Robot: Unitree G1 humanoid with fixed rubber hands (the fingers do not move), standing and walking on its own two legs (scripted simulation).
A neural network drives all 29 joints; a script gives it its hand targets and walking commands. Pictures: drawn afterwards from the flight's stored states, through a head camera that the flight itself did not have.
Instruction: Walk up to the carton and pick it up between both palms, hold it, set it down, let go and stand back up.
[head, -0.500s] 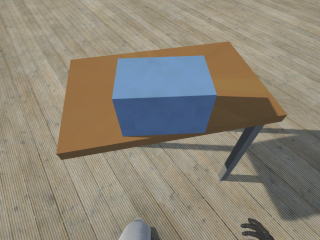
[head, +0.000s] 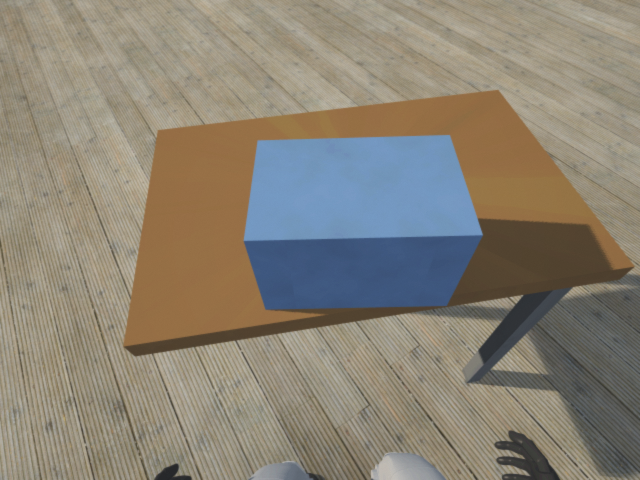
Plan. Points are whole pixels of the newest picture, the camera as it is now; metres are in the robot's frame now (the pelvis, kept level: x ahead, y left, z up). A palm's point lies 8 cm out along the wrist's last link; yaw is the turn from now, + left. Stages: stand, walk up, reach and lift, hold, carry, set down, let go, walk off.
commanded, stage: walk up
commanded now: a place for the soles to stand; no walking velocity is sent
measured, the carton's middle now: (354, 225) +0.44 -0.04 +0.02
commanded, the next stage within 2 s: none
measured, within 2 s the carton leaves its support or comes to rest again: neither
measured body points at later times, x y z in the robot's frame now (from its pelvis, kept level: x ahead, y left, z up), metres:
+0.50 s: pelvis -0.04 -0.02 +0.01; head -0.05 -0.01 +0.46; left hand +0.00 +0.23 -0.13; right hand +0.03 -0.26 -0.12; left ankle -0.05 +0.11 -0.72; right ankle +0.01 -0.11 -0.72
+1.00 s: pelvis -0.01 -0.02 +0.02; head +0.00 -0.02 +0.47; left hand +0.01 +0.24 -0.13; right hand +0.05 -0.26 -0.13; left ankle -0.05 +0.11 -0.72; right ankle +0.01 -0.11 -0.72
